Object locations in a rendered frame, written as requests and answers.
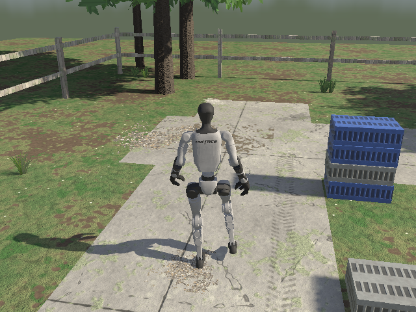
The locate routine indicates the robot right foot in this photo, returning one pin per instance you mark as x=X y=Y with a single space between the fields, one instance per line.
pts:
x=232 y=248

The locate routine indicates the left robot forearm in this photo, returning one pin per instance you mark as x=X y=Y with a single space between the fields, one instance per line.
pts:
x=176 y=169

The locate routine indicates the robot right hand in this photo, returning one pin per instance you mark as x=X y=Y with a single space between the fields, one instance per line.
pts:
x=245 y=186

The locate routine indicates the robot left hand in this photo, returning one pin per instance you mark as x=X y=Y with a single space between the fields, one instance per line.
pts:
x=172 y=179

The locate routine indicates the right robot upper arm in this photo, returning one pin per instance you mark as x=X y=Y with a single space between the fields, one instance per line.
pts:
x=230 y=146

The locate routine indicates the left robot upper arm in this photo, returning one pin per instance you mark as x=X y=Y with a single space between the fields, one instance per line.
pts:
x=182 y=149

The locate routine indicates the right robot forearm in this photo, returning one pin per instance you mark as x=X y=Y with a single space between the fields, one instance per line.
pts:
x=240 y=172

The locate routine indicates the left robot thigh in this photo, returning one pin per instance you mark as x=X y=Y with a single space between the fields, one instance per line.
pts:
x=193 y=194

